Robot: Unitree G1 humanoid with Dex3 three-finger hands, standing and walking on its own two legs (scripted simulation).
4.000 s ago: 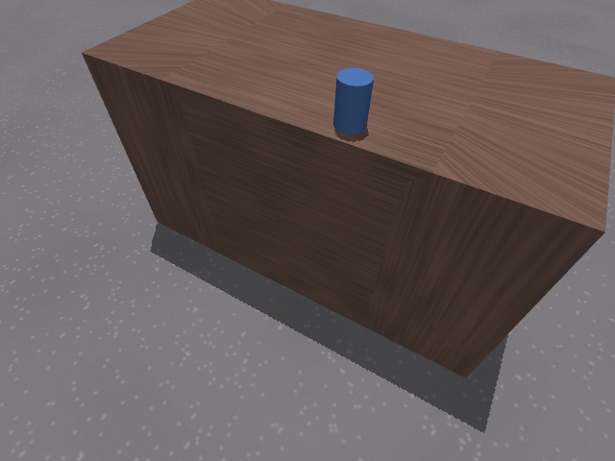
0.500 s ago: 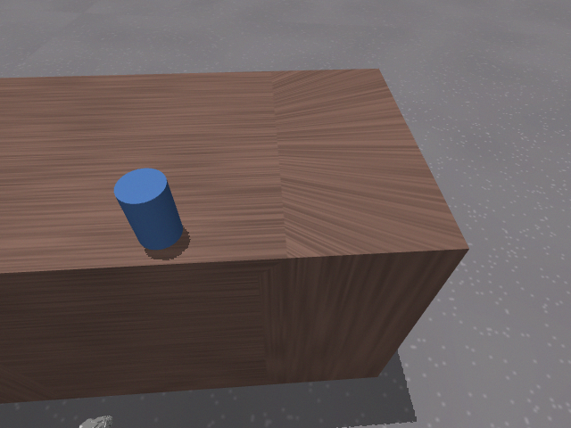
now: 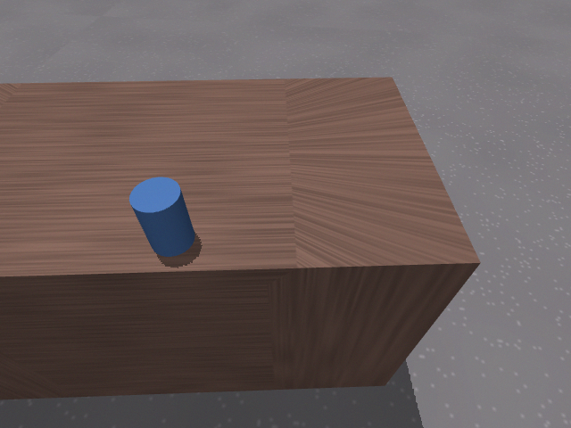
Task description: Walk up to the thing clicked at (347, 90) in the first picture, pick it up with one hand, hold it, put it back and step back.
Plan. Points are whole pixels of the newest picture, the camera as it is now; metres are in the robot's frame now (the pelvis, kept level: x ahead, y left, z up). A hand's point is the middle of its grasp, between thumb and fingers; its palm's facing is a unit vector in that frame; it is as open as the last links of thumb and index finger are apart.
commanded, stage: walk up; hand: left
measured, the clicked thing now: (164, 218) +0.43 +0.22 +0.03
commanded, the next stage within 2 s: stand in 0.44 s
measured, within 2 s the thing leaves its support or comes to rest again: neither
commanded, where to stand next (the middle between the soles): +0.06 +0.00 m, yaw +1 degrees
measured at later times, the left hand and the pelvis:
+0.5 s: hand out of the picture +0.09 +0.26 -0.15, palm faces +0.01 -0.94 -0.35, open 7.4 cm; pelvis +0.01 +0.00 +0.00, yaw +1 degrees
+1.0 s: hand out of the picture +0.06 +0.24 -0.16, palm faces -0.03 -0.94 -0.34, open 7.4 cm; pelvis -0.01 -0.01 +0.00, yaw +0 degrees
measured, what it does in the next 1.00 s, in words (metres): stands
